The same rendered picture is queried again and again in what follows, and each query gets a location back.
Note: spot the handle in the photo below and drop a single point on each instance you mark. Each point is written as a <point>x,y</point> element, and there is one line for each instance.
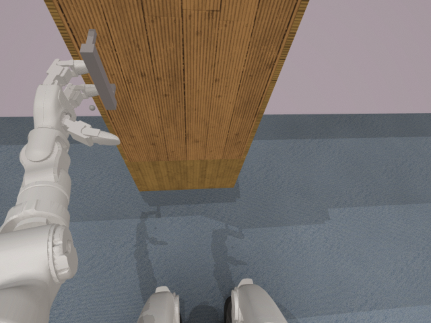
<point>96,70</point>

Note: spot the left robot forearm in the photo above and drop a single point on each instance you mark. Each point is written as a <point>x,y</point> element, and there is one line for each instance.
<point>45,191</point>

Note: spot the left robot upper arm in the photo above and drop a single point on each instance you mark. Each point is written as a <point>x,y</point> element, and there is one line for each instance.
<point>34,262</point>

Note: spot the left robot hand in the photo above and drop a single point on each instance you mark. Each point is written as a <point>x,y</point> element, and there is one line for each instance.
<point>51,104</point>

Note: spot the left robot thigh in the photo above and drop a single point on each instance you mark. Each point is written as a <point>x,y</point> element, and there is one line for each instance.
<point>161,307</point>

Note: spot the cupboard door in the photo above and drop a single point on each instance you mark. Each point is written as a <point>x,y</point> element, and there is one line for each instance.
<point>191,76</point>

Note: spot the right robot shin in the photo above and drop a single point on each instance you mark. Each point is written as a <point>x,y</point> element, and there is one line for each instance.
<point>243,282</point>

